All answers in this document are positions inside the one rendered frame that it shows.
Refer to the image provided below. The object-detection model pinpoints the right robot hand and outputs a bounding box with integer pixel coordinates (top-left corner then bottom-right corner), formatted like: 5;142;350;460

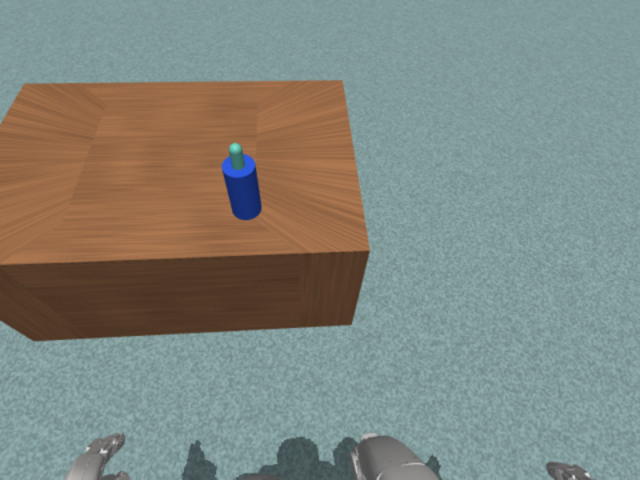
546;462;597;480

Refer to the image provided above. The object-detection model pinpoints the left robot hand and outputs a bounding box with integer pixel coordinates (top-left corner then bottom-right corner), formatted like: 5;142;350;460
64;433;130;480

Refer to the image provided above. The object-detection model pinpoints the bottle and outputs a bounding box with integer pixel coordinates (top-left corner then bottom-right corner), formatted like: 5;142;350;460
222;143;262;220

